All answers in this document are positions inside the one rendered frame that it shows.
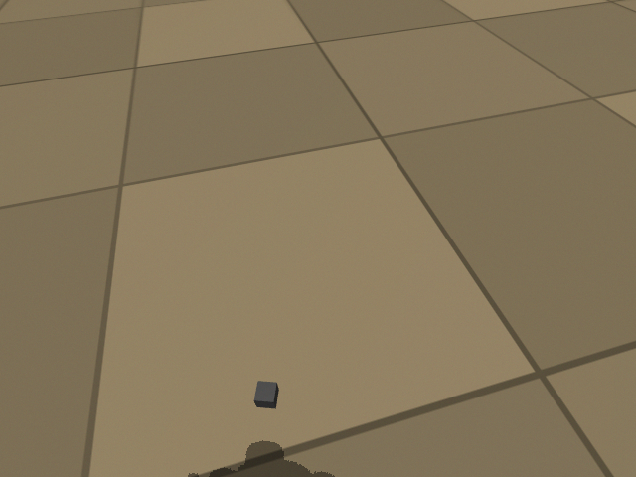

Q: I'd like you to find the cube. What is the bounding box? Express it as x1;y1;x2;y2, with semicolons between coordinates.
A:
254;381;279;408

